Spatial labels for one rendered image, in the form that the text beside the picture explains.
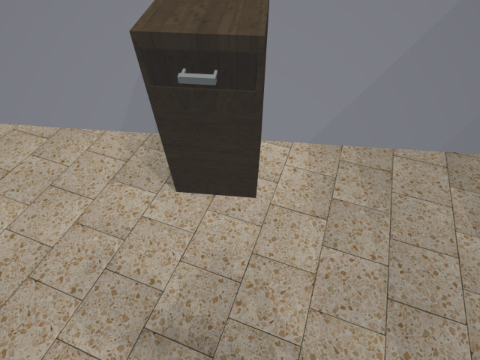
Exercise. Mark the drawer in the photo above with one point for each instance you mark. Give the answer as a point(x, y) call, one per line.
point(236, 70)

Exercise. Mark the cabinet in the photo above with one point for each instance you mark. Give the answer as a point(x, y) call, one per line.
point(211, 137)

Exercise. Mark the handle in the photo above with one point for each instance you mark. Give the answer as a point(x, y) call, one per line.
point(197, 78)

